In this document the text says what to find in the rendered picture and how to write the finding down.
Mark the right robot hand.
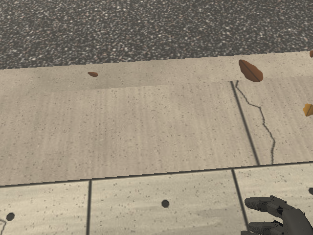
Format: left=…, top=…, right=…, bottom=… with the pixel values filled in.
left=241, top=195, right=313, bottom=235

